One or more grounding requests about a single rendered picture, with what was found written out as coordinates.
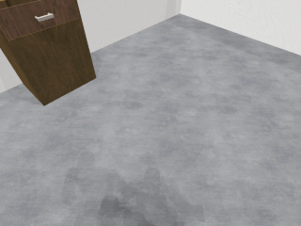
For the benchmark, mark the handle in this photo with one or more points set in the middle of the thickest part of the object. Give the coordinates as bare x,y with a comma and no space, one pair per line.
45,17

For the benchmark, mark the drawer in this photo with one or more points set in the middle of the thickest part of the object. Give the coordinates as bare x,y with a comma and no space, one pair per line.
19,20

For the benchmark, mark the cabinet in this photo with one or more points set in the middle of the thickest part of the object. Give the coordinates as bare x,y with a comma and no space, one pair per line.
50,62

